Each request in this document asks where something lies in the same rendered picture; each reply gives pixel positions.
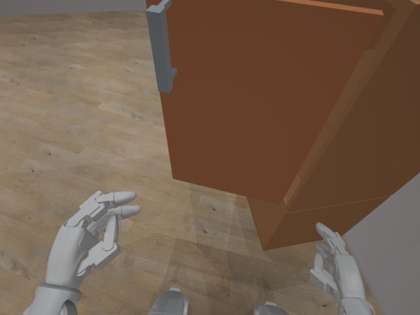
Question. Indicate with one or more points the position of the left robot forearm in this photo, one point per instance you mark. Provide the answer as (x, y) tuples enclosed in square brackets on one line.
[(53, 299)]

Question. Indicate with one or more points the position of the right robot forearm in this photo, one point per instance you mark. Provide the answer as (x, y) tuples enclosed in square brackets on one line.
[(355, 306)]

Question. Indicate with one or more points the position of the robot left hand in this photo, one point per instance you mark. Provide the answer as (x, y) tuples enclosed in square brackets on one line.
[(67, 265)]

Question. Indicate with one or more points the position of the robot right hand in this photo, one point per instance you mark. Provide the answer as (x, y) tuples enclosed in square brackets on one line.
[(346, 280)]

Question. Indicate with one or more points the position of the handle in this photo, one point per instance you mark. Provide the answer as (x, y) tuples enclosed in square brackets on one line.
[(157, 25)]

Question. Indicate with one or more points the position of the left robot thigh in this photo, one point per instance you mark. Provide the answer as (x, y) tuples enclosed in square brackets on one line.
[(170, 303)]

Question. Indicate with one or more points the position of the cupboard door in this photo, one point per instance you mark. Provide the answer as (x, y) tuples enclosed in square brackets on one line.
[(256, 81)]

